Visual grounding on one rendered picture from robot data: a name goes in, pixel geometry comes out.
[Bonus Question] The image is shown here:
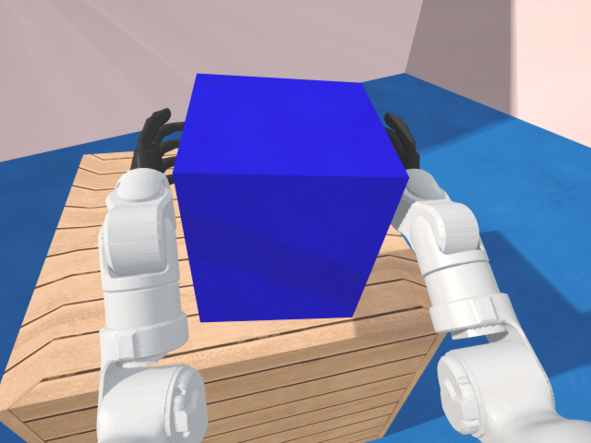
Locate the robot right forearm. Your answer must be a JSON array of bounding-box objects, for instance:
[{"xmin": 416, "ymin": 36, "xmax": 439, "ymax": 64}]
[{"xmin": 391, "ymin": 169, "xmax": 555, "ymax": 408}]

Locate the carton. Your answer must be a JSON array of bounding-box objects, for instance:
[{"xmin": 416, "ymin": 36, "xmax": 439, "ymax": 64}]
[{"xmin": 173, "ymin": 74, "xmax": 409, "ymax": 322}]

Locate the pedestal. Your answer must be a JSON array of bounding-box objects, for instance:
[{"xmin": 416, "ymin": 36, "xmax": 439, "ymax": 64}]
[{"xmin": 0, "ymin": 149, "xmax": 448, "ymax": 443}]

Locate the robot left forearm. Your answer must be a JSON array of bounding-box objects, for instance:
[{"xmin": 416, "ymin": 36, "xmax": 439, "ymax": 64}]
[{"xmin": 97, "ymin": 168, "xmax": 189, "ymax": 439}]

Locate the left robot hand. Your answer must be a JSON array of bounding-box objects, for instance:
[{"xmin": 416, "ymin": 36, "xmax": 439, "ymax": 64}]
[{"xmin": 130, "ymin": 108, "xmax": 185, "ymax": 185}]

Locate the robot right upper arm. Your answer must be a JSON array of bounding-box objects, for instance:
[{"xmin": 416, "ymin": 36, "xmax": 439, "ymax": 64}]
[{"xmin": 438, "ymin": 340, "xmax": 591, "ymax": 443}]

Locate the robot left upper arm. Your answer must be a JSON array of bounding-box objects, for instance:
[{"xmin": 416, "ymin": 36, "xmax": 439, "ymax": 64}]
[{"xmin": 98, "ymin": 364, "xmax": 208, "ymax": 443}]

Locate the right robot hand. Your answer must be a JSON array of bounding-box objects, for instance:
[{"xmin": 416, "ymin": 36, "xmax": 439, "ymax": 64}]
[{"xmin": 384, "ymin": 113, "xmax": 420, "ymax": 170}]

